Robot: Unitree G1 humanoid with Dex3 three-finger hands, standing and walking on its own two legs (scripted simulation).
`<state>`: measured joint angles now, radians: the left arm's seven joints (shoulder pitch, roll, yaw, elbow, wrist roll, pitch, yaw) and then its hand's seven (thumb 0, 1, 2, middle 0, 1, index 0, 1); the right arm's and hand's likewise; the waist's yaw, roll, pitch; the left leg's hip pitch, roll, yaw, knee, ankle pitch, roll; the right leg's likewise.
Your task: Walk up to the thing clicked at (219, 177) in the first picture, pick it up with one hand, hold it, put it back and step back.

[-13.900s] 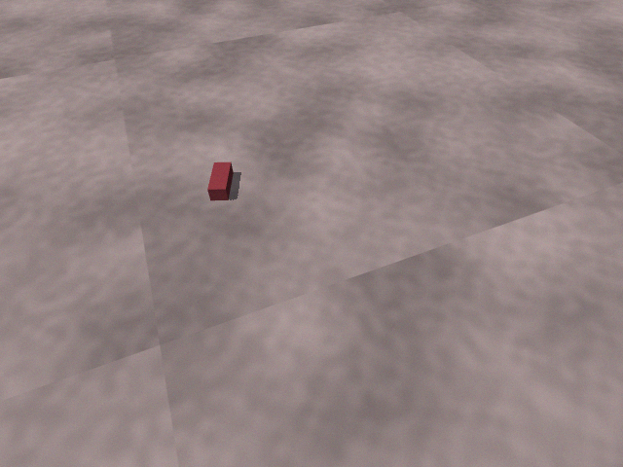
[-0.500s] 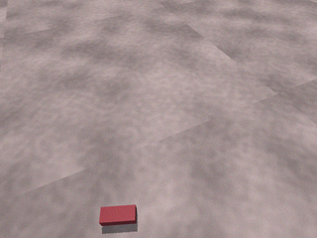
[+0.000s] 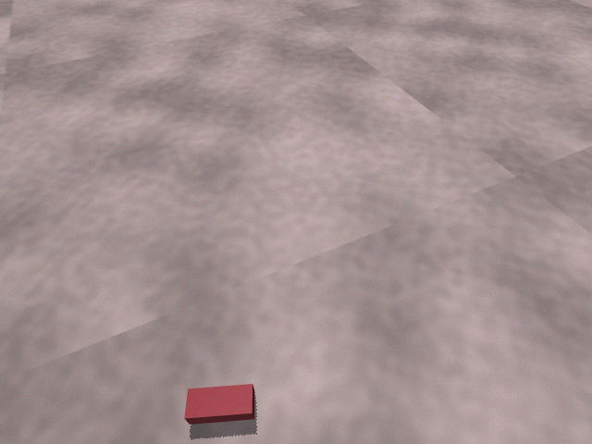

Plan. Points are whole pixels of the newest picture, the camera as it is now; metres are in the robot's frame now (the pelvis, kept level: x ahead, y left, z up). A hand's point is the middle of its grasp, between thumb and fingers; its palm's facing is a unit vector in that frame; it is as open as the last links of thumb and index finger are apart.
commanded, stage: stand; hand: left
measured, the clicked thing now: (221, 404) +0.39 +0.25 -0.75
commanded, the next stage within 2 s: walk up in 0.20 s
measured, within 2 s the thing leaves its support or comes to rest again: neither
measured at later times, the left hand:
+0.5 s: hand out of the picture +0.07 +0.29 -0.17, palm faces -0.04 -0.92 -0.39, open 7.4 cm
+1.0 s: hand out of the picture -0.07 +0.30 -0.18, palm faces -0.12 -0.91 -0.39, open 7.4 cm
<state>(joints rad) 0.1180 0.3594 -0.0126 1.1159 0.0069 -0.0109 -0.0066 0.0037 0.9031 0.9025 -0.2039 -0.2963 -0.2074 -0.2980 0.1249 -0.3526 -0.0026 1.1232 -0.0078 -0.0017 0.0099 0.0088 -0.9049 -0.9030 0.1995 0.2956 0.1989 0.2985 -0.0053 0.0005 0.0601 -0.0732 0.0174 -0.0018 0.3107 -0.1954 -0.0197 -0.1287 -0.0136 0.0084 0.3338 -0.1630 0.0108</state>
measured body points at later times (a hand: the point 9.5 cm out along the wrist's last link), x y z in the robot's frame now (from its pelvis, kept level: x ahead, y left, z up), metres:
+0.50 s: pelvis -0.06 +0.03 -0.02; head +0.00 +0.03 +0.42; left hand +0.07 +0.34 -0.15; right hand +0.03 -0.31 -0.14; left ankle -0.08 +0.14 -0.72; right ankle +0.01 -0.12 -0.75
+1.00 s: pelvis -0.19 +0.03 -0.03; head -0.13 +0.03 +0.41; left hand -0.07 +0.35 -0.15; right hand -0.11 -0.30 -0.14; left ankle -0.09 +0.15 -0.75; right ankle -0.23 -0.09 -0.75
